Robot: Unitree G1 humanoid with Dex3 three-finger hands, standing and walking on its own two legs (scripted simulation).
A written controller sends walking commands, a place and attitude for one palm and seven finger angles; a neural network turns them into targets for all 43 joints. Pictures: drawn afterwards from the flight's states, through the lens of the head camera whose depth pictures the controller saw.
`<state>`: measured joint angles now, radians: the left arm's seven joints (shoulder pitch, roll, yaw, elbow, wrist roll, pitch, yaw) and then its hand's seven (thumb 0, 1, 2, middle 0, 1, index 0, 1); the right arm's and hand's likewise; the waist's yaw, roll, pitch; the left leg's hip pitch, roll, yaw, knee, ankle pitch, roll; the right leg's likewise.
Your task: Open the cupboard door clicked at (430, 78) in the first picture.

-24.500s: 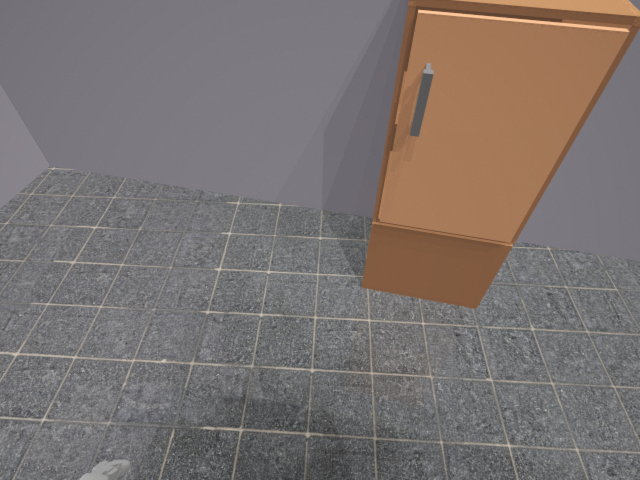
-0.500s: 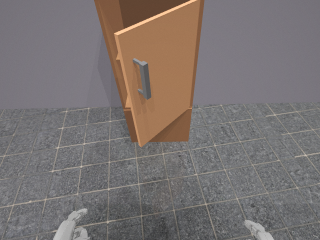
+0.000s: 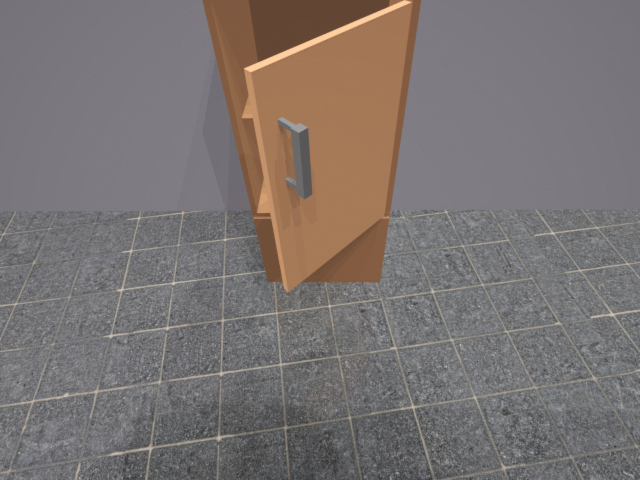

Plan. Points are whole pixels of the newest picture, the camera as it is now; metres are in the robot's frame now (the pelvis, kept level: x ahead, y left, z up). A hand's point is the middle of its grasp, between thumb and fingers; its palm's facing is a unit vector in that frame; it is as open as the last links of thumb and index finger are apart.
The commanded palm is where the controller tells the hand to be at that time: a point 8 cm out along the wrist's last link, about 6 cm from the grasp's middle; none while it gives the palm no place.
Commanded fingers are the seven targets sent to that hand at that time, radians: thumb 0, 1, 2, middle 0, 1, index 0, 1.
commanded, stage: let the arm hang, fingers relaxed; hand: left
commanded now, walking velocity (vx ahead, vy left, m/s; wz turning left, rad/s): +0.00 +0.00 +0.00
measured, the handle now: (294, 159) +0.63 +0.09 +0.04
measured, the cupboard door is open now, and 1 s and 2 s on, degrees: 46 46 46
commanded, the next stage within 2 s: look to check the result in 0.38 s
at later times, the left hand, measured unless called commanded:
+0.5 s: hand out of the picture +0.00 +0.17 -0.17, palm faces +0.04 -0.98 -0.19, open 7.4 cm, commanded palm none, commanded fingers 0.00 0.90 0.90 -0.20 -0.30 -0.20 -0.30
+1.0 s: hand out of the picture +0.04 +0.17 -0.17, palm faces +0.03 -0.98 -0.21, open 7.4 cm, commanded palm none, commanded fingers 0.00 0.90 0.90 -0.20 -0.30 -0.20 -0.30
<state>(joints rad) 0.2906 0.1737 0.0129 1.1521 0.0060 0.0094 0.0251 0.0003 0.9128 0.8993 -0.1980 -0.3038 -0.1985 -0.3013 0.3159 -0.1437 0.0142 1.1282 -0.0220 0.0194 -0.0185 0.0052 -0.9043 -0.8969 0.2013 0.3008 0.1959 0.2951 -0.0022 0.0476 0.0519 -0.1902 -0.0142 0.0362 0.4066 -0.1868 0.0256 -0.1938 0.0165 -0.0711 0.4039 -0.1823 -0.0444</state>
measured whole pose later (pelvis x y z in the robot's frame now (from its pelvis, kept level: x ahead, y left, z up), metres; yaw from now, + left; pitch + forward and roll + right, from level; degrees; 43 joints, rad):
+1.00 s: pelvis +0.03 -0.01 +0.00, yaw +0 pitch -1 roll +0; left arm 0.23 0.14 0.01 1.16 0.01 -0.02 0.03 0.00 0.91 0.90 -0.20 -0.30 -0.20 -0.30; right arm 0.25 -0.16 0.01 1.14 -0.02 0.00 -0.03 0.00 -0.90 -0.90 0.20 0.30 0.20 0.30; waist 0.00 0.02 0.05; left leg -0.14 -0.01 0.04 0.37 -0.21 0.01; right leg -0.15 0.02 -0.07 0.39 -0.21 -0.05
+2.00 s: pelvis +0.03 -0.04 -0.01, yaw -30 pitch +2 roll +1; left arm 0.21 0.21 0.08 0.95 0.03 0.05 0.00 0.00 0.90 0.90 -0.20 -0.30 -0.20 -0.30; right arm 0.05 -0.22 -0.05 0.86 0.00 0.03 -0.02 0.01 -0.91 -0.90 0.20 0.30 0.19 0.30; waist 0.04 -0.03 0.12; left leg -0.38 0.02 0.01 0.76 -0.41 -0.06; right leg -0.31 0.05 0.16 0.54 -0.25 0.00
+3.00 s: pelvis +0.11 -0.14 +0.00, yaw -67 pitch +1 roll -2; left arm 0.13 0.24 0.09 0.93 0.03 0.04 -0.07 0.01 0.91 0.90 -0.19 -0.30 -0.19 -0.30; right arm 0.43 -0.16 0.00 0.97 -0.04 -0.06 -0.02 0.00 -0.90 -0.90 0.20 0.30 0.20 0.30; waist -0.01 -0.03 0.07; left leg -0.05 0.10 0.23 0.36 -0.32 -0.02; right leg -0.65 -0.05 -0.06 1.08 -0.20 0.00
